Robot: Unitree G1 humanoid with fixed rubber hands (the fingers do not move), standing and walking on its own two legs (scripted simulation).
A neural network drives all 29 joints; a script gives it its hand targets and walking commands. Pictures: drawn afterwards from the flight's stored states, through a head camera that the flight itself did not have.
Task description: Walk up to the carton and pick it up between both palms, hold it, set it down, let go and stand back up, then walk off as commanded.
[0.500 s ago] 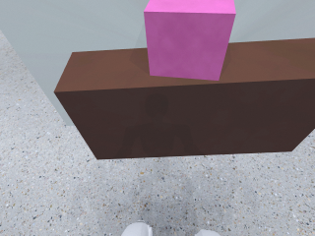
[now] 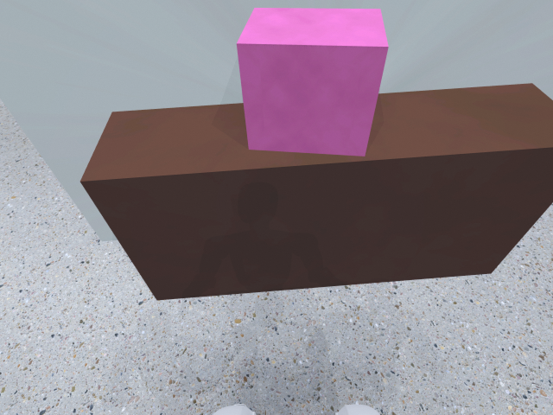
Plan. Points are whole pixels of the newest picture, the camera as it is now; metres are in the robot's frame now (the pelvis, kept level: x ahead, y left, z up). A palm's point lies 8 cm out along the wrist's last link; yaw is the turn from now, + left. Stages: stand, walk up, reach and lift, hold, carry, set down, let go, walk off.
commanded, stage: walk up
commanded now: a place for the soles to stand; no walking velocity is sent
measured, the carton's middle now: (310, 83) +0.85 -0.06 +0.05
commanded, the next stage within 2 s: none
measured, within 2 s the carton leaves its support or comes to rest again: neither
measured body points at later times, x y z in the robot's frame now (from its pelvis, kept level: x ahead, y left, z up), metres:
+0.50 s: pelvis +0.06 -0.06 +0.00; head +0.10 -0.05 +0.45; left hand +0.10 +0.25 -0.12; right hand +0.15 -0.37 -0.11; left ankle +0.15 +0.05 -0.69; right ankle +0.06 -0.16 -0.69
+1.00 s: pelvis +0.17 -0.11 +0.00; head +0.21 -0.11 +0.45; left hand +0.21 +0.22 -0.11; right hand +0.28 -0.42 -0.11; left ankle +0.26 +0.00 -0.68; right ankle +0.16 -0.22 -0.69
